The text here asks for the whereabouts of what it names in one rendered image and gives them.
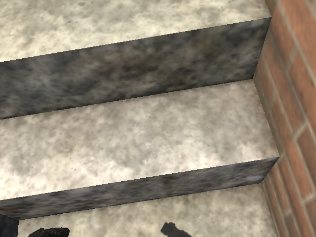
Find robot left hand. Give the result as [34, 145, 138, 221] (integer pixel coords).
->
[28, 227, 70, 237]

